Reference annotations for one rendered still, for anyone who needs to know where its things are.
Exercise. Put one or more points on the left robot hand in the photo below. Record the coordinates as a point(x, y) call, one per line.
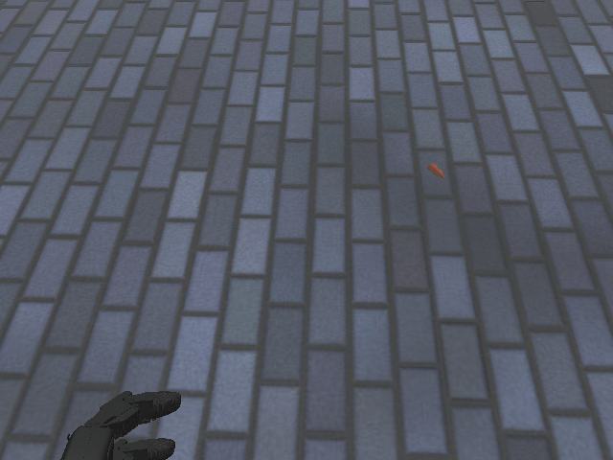
point(95, 440)

